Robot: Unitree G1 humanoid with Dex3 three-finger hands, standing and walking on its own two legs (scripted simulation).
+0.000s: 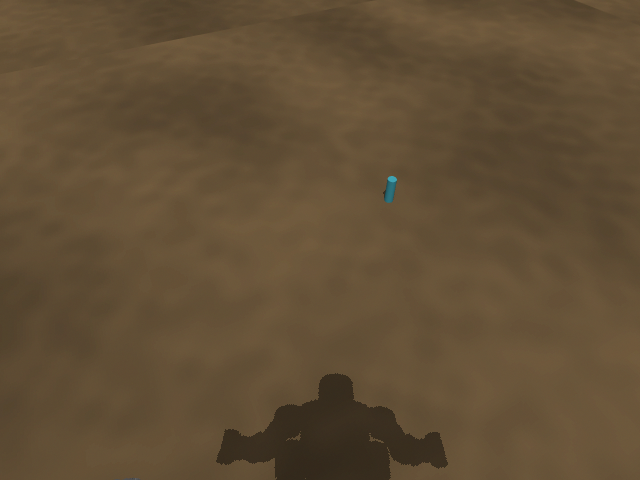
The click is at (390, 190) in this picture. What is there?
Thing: slim round
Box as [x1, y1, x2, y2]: [384, 176, 396, 202]
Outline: 393,176 389,176 387,179 384,200 387,202 390,202 393,197 396,178
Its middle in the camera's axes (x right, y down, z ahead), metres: +0.31 -0.23 +1.75
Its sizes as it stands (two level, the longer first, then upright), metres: 0.041 0.041 0.127
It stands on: the floor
